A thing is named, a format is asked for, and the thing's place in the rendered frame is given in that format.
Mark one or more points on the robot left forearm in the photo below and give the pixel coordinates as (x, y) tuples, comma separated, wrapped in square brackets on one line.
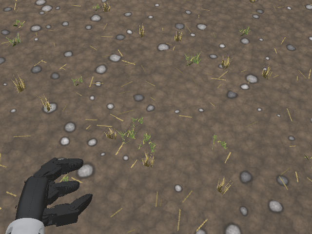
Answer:
[(26, 225)]

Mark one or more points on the left robot hand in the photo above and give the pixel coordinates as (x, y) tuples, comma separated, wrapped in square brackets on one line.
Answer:
[(40, 190)]

